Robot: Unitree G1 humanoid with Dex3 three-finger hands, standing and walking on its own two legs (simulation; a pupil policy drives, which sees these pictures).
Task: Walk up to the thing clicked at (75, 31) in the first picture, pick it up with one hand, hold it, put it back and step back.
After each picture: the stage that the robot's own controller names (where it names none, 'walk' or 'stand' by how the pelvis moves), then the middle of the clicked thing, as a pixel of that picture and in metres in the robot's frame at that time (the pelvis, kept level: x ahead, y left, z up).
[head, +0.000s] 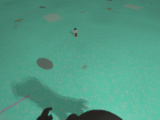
stand; (75, 33) +2.04 +0.48 -0.65
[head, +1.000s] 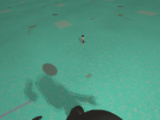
walk; (82, 39) +1.94 +0.40 -0.65
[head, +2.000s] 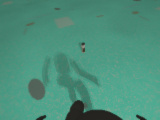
walk; (83, 48) +1.37 +0.29 -0.65
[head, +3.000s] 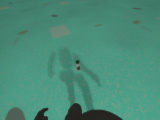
walk; (78, 66) +0.94 +0.28 -0.65
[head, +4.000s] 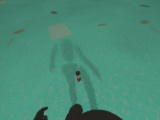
walk; (78, 77) +0.66 +0.22 -0.64
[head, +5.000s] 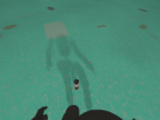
stand; (76, 85) +0.50 +0.15 -0.63
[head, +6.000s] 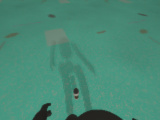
stand; (76, 94) +0.43 +0.15 -0.65
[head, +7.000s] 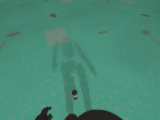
stand; (74, 95) +0.40 +0.17 -0.65
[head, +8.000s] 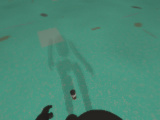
stand; (73, 95) +0.38 +0.20 -0.66
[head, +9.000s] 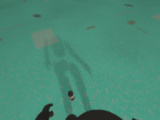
stand; (71, 96) +0.36 +0.23 -0.65
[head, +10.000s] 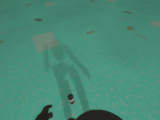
stand; (71, 99) +0.36 +0.21 -0.66
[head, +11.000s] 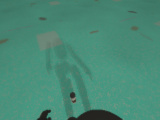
stand; (73, 98) +0.37 +0.20 -0.66
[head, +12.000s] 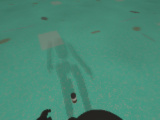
stand; (74, 98) +0.37 +0.19 -0.66
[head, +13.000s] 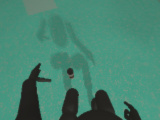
go down; (70, 74) +0.43 +0.17 -0.48
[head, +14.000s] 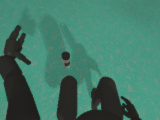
go down; (66, 60) +0.48 +0.19 -0.29
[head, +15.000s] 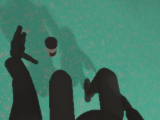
close in; (51, 48) +0.48 +0.22 -0.21
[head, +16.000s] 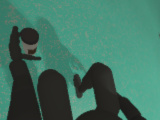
close; (30, 44) +0.47 +0.25 -0.17
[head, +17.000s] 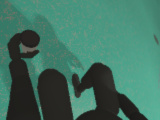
lift; (29, 45) +0.45 +0.25 -0.17
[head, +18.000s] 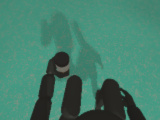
lift; (63, 67) +0.34 +0.20 -0.03
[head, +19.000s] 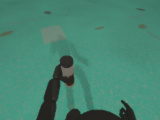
hold; (68, 73) +0.32 +0.16 +0.06
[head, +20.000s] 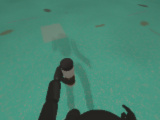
hold; (69, 74) +0.31 +0.16 +0.05
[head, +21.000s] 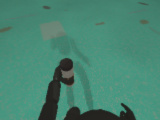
hold; (68, 74) +0.31 +0.16 +0.04
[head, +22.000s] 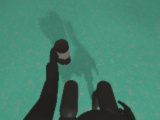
crouch; (64, 55) +0.44 +0.17 -0.03
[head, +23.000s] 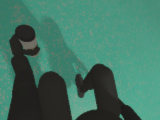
lower; (30, 44) +0.47 +0.25 -0.17
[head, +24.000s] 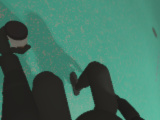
lower; (19, 41) +0.48 +0.26 -0.18
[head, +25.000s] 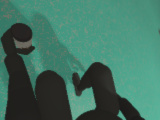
lower; (24, 42) +0.47 +0.26 -0.18
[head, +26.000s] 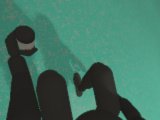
lower; (27, 44) +0.46 +0.26 -0.17
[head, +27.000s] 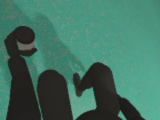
rest; (26, 44) +0.46 +0.26 -0.17
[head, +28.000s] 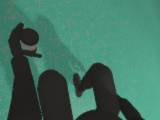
open; (30, 45) +0.46 +0.25 -0.18
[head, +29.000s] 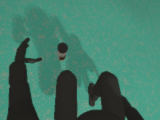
walk; (62, 53) +0.47 +0.21 -0.22
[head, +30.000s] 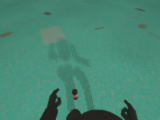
stand; (75, 95) +0.39 +0.15 -0.58
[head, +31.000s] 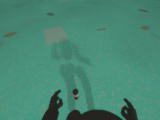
stand; (75, 94) +0.40 +0.16 -0.60
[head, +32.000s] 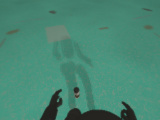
stand; (76, 93) +0.41 +0.16 -0.61
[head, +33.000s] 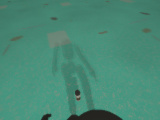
walk; (78, 95) +0.42 +0.16 -0.66
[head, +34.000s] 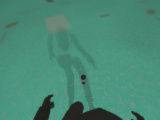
walk; (83, 80) +0.51 +0.11 -0.64
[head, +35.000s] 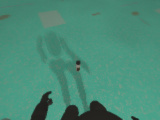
walk; (78, 66) +0.75 +0.14 -0.64
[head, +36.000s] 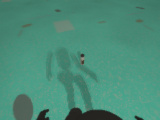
stand; (82, 59) +1.06 +0.20 -0.63
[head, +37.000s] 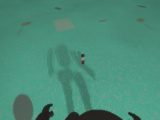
stand; (82, 59) +1.04 +0.16 -0.65
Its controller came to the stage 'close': yes
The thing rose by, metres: 0.69
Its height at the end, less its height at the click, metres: +0.00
